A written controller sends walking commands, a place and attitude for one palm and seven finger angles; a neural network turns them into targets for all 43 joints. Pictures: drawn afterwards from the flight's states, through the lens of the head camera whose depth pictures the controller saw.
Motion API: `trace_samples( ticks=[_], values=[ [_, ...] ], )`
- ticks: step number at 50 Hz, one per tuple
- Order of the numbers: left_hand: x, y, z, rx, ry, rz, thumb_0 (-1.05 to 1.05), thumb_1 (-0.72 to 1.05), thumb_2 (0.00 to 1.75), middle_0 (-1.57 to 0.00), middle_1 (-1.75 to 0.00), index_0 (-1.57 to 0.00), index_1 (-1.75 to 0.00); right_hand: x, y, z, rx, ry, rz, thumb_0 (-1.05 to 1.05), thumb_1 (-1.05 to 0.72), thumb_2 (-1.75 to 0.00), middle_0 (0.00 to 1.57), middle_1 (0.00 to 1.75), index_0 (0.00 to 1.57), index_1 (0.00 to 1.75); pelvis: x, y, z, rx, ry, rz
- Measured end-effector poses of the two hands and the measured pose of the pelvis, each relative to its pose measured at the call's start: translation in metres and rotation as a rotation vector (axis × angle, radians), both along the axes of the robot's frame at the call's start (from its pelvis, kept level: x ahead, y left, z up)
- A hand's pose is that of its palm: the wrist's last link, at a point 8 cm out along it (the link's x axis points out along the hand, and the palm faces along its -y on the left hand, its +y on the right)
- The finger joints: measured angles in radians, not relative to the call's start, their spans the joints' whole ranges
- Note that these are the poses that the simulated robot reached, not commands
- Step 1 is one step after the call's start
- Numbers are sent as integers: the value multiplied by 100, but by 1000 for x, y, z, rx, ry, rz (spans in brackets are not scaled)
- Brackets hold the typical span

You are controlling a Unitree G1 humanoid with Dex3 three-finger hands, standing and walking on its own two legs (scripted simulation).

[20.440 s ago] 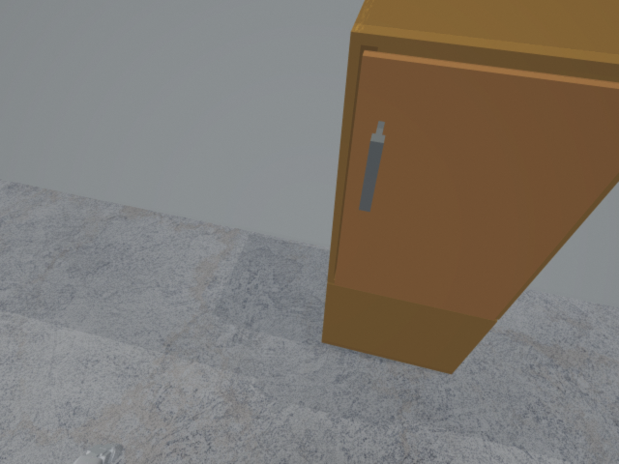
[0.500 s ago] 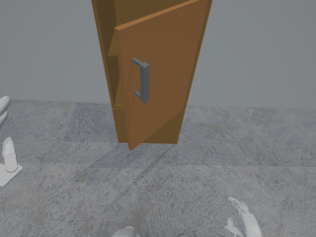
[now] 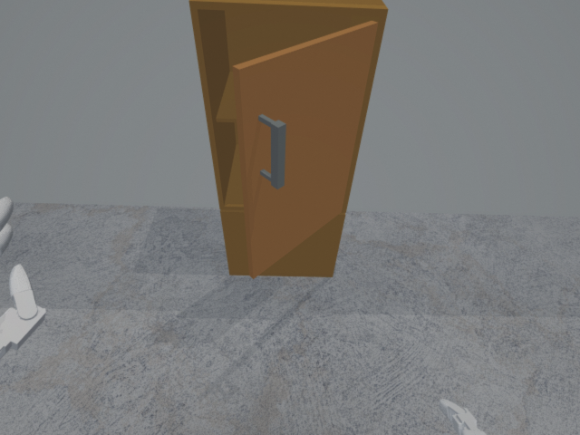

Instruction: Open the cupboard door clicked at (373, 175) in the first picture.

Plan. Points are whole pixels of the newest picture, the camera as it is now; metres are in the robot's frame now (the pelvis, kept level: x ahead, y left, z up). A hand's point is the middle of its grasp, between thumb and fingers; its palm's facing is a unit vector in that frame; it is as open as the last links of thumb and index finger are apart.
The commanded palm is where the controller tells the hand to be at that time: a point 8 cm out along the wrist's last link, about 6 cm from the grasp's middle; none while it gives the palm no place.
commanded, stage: stop stepping back and stand still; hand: left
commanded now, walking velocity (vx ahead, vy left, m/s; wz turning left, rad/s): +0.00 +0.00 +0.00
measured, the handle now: (271, 152) +0.61 +0.09 +0.07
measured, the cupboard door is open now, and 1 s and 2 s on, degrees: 45 45 45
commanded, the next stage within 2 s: let the arm hang, fingers relaxed in 0.36 s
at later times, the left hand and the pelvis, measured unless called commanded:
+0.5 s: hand (58, 328) +0.19 +0.27 +0.12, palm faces +0.37 -0.81 -0.46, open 7.4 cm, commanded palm none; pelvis -0.01 +0.00 +0.01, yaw +1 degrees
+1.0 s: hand out of the picture -0.08 +0.17 -0.17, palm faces +0.06 -0.98 -0.19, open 7.3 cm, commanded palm none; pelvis -0.01 -0.01 +0.01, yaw +2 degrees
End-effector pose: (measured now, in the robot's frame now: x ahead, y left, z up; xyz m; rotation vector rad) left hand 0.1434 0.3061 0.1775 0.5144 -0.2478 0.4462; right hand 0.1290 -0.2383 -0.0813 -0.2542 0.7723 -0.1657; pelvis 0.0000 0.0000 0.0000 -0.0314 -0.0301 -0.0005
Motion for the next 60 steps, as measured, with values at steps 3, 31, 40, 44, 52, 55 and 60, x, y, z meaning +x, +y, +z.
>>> trace_samples(
  ticks=[3,31,40,44,52,55,60],
  values=[
    [3,5,-8,-42,22,18,2,88,90,-21,-30,-21,-31,-1,7,5,3,-15,9,1,-90,-90,21,30,20,30,-5,3,3,12,-6,-7],
    [-1,-8,-206,-288,887,7,1,90,90,-20,-30,-20,-30,-12,-16,-29,23,162,48,1,-90,-90,21,30,20,30,-23,5,-4,15,31,16],
    [-141,-89,-327,-621,1533,68,2,92,90,-20,-30,-21,-30,-104,-35,-37,-30,506,-58,1,-90,-90,20,30,20,30,-20,-5,1,17,14,21],
    [-191,-95,-327,-693,1647,164,2,93,90,-21,-30,-21,-30,-137,-30,-42,-17,642,-78,1,-90,-90,20,30,20,30,-16,-8,4,15,16,32],
    [-230,-86,-312,-681,1721,302,1,91,90,-20,-30,-21,-30,-154,-4,-57,74,706,-85,1,-90,-90,20,30,20,30,-10,-12,6,18,5,34],
    [-223,-82,-309,-659,1697,314,1,91,90,-20,-30,-20,-30,-147,4,-62,108,685,-78,1,-90,-90,20,30,20,30,-8,-13,6,21,1,31],
    [-194,-81,-308,-631,1620,291,1,91,90,-20,-30,-20,-30,-132,10,-67,133,646,-64,1,-91,-90,20,30,20,30,-4,-16,6,27,-5,29]
  ],
)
